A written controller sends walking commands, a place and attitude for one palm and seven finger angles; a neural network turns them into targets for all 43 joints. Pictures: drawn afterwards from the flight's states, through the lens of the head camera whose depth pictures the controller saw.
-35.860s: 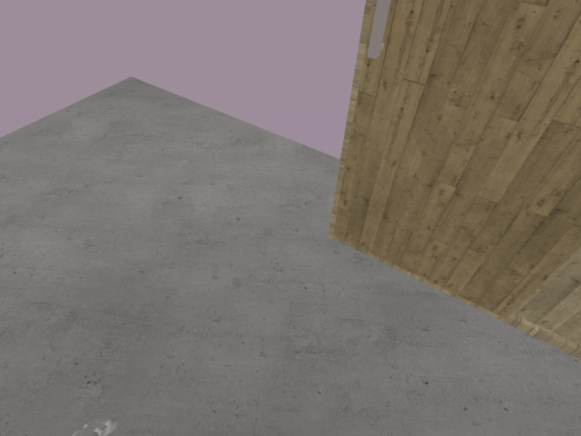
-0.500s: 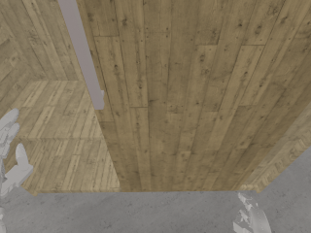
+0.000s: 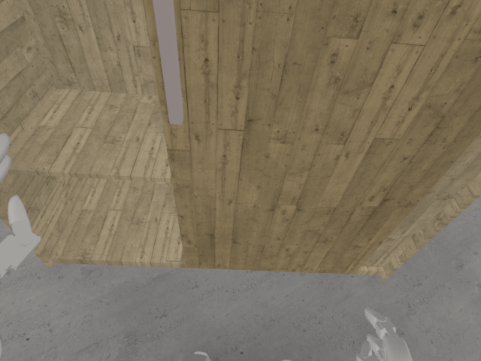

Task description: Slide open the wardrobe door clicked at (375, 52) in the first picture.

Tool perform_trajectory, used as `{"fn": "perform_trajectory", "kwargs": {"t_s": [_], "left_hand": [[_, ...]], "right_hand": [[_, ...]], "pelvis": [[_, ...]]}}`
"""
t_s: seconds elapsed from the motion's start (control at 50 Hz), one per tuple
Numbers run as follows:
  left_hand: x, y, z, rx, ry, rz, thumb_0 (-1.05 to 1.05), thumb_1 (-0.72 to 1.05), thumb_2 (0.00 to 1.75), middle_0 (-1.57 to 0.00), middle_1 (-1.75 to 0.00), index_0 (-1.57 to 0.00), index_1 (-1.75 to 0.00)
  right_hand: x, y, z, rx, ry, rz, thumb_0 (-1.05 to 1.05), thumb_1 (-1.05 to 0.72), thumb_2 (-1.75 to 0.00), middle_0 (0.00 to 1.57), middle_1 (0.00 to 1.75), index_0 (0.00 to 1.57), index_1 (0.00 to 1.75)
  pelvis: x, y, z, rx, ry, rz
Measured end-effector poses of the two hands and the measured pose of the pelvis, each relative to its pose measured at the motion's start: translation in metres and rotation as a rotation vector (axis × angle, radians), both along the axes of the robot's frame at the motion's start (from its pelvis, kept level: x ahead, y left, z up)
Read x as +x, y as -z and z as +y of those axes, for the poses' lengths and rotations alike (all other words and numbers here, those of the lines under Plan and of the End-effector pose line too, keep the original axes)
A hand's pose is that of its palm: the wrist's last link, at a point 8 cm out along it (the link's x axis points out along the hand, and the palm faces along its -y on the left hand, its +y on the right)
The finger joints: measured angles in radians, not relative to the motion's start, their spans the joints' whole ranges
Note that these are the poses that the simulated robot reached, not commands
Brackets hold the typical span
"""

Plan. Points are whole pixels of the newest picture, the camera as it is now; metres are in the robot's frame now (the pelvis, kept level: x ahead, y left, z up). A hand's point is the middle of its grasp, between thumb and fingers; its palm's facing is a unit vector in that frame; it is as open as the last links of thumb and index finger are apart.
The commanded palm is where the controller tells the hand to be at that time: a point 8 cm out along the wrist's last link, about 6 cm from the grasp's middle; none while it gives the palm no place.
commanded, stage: step back with the hand held close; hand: left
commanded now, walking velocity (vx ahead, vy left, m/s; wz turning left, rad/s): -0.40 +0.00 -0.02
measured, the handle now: (170, 38) +0.55 +0.16 +0.26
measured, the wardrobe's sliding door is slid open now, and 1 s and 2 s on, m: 0.56 0.56 0.56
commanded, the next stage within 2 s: stop stepping back and stand still in 0.16 s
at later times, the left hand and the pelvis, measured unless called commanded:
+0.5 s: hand out of the picture +0.16 +0.27 +0.17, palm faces +0.40 -0.84 -0.37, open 7.4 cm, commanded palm +0.12 +0.31 +0.19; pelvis -0.03 +0.02 -0.01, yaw -3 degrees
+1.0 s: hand out of the picture +0.19 +0.33 +0.17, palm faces +0.34 -0.81 -0.48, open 7.4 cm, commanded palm +0.13 +0.35 +0.19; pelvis -0.04 +0.07 +0.02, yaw -7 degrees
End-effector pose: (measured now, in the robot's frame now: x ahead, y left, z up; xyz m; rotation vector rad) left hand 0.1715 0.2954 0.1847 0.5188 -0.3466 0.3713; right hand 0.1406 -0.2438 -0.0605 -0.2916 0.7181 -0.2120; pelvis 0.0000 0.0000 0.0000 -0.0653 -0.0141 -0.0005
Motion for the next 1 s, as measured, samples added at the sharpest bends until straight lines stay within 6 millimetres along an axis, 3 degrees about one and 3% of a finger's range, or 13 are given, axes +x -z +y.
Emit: {"fn": "perform_trajectory", "kwargs": {"t_s": [0.08,0.14,0.24,0.34,0.42,0.5,0.56,0.62,0.68,0.78,0.84,0.92,1.0], "left_hand": [[-0.018,-0.025,0.006,0.083,-0.017,-0.065,0.02,0.89,0.9,-0.22,-0.3,-0.21,-0.3],[-0.033,-0.033,0.006,0.109,-0.042,-0.086,0.02,0.89,0.9,-0.21,-0.3,-0.21,-0.3],[-0.04,-0.014,-0.006,0.054,-0.022,0.001,0.02,0.9,0.9,-0.21,-0.3,-0.2,-0.3],[-0.041,0.0,-0.014,0.002,0.067,0.03,0.02,0.89,0.9,-0.21,-0.3,-0.21,-0.3],[-0.05,0.001,-0.005,-0.017,0.084,0.013,0.02,0.89,0.9,-0.22,-0.3,-0.21,-0.3],[-0.052,0.001,0.02,-0.028,0.054,-0.051,0.02,0.89,0.9,-0.22,-0.3,-0.21,-0.3],[-0.037,0.006,0.045,-0.076,0.015,-0.1,0.02,0.89,0.9,-0.22,-0.3,-0.21,-0.3],[-0.016,0.009,0.06,-0.143,-0.014,-0.082,0.02,0.89,0.9,-0.21,-0.3,-0.21,-0.3],[-0.005,-0.003,0.053,-0.144,0.045,-0.05,0.02,0.9,0.9,-0.21,-0.3,-0.2,-0.3],[-0.015,-0.026,0.032,-0.04,0.214,0.013,0.02,0.9,0.9,-0.21,-0.3,-0.2,-0.3],[-0.02,-0.025,0.038,0.001,0.215,0.085,0.02,0.89,0.9,-0.21,-0.3,-0.21,-0.3],[-0.021,-0.015,0.063,0.007,0.097,0.167,0.02,0.89,0.9,-0.22,-0.3,-0.21,-0.3],[-0.024,-0.003,0.074,-0.003,0.012,0.171,0.02,0.89,0.9,-0.21,-0.3,-0.21,-0.3]], "right_hand": [[-0.014,-0.001,0.007,0.026,-0.012,0.005,0.02,-0.9,-0.9,0.2,0.3,0.2,0.3],[-0.017,0.002,0.009,0.046,-0.039,0.004,0.02,-0.9,-0.9,0.2,0.3,0.2,0.3],[-0.02,0.015,0.005,0.062,-0.059,0.024,0.02,-0.9,-0.9,0.2,0.3,0.2,0.3],[-0.033,0.005,0.0,0.048,-0.005,0.003,0.02,-0.9,-0.9,0.2,0.3,0.2,0.3],[-0.042,-0.012,-0.006,0.002,0.036,-0.064,0.02,-0.9,-0.9,0.2,0.3,0.2,0.3],[-0.048,-0.015,-0.006,-0.06,0.073,-0.077,0.02,-0.9,-0.9,0.2,0.3,0.2,0.3],[-0.053,-0.013,0.004,-0.088,0.087,-0.045,0.02,-0.9,-0.9,0.2,0.3,0.2,0.3],[-0.058,-0.017,0.026,-0.067,0.07,-0.031,0.02,-0.9,-0.9,0.2,0.3,0.2,0.3],[-0.066,-0.025,0.053,-0.01,0.045,-0.029,0.02,-0.9,-0.9,0.2,0.3,0.2,0.3],[-0.077,-0.035,0.082,0.057,0.06,-0.035,0.02,-0.9,-0.9,0.2,0.3,0.2,0.3],[-0.079,-0.032,0.087,0.072,0.083,-0.018,0.02,-0.9,-0.9,0.2,0.3,0.21,0.3],[-0.075,-0.024,0.085,0.073,0.085,0.011,0.02,-0.9,-0.9,0.2,0.3,0.21,0.3],[-0.067,-0.01,0.075,0.049,0.048,0.008,0.02,-0.9,-0.9,0.2,0.3,0.21,0.3]], "pelvis": [[-0.006,-0.005,-0.003,-0.02,-0.027,0.025],[-0.012,-0.004,-0.008,-0.007,-0.023,0.068],[-0.039,-0.002,-0.011,0.0,0.034,0.081],[-0.048,-0.002,-0.009,0.009,0.038,0.033],[-0.047,0.0,0.0,0.002,0.033,0.002],[-0.034,0.006,0.018,-0.015,0.06,-0.003],[-0.032,0.008,0.032,-0.002,0.052,-0.002],[-0.041,-0.001,0.043,0.003,0.068,-0.002],[-0.048,-0.016,0.051,-0.013,0.083,0.004],[-0.044,-0.029,0.059,-0.032,0.13,0.019],[-0.039,-0.032,0.063,-0.027,0.137,0.024],[-0.038,-0.032,0.067,-0.001,0.126,0.028],[-0.045,-0.017,0.069,0.06,0.118,0.034]]}}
